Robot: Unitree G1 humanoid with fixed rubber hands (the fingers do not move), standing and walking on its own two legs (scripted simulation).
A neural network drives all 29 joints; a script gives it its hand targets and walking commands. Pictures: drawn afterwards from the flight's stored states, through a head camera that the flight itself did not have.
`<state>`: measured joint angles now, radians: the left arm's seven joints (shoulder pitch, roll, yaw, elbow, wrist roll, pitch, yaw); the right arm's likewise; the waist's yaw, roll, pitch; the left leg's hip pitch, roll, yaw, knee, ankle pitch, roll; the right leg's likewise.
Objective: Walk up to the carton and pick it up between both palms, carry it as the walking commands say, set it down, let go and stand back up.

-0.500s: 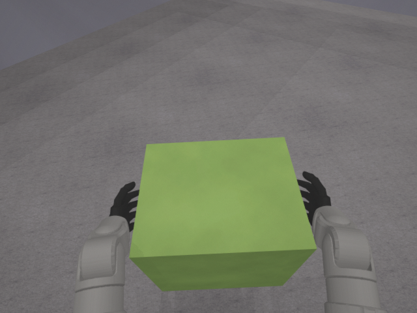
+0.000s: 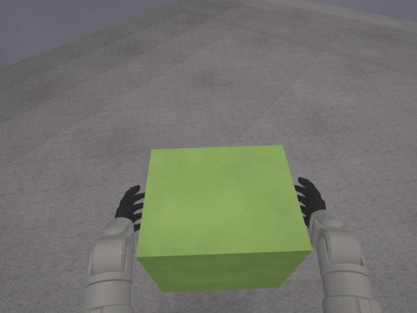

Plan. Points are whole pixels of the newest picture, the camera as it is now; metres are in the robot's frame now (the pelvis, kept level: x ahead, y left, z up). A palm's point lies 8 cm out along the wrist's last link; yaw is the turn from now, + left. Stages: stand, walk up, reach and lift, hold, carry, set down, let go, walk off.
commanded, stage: hold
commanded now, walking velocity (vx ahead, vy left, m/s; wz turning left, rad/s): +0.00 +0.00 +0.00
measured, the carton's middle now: (219, 222) +0.31 +0.02 -0.05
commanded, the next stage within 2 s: set down in 0.22 s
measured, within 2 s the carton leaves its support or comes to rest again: neither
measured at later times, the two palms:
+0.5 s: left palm (118, 229) +0.26 +0.22 +0.00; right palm (298, 212) +0.31 -0.15 +0.01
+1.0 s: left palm (131, 230) +0.29 +0.22 -0.07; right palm (290, 217) +0.33 -0.15 -0.06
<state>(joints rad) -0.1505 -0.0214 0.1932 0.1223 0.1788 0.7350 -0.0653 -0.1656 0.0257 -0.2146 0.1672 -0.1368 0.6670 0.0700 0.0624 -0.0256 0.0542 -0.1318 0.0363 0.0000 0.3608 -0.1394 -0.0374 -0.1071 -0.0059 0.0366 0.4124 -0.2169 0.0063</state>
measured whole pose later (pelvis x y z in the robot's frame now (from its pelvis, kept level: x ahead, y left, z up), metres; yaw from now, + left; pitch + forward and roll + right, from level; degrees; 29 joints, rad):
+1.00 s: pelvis +0.00 +0.00 -0.02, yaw +0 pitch +12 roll +0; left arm -0.32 -0.03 0.39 0.44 0.26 0.39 -0.12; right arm -0.38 0.09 -0.36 0.50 -0.25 0.34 0.07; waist 0.06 -0.04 0.00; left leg -0.60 0.03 -0.04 0.56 -0.18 -0.04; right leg -0.56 0.01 0.04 0.60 -0.25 0.00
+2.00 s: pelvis -0.05 +0.00 -0.17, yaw +0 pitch +43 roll +0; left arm -0.67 0.07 0.46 0.54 0.18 0.36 -0.10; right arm -0.74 0.03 -0.38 0.58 -0.17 0.32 0.00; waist 0.07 -0.03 -0.26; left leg -1.67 0.01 -0.05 1.27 -0.35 -0.05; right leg -1.64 0.03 0.05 1.32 -0.43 0.02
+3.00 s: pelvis -0.09 +0.01 -0.31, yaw -1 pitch +52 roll +0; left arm -1.04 0.21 0.42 0.72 0.09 0.34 -0.03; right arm -1.11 -0.13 -0.36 0.73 -0.10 0.32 -0.05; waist 0.07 -0.04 -0.16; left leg -2.25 0.00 -0.05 1.75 -0.41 -0.05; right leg -2.22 0.07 0.07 1.80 -0.49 0.06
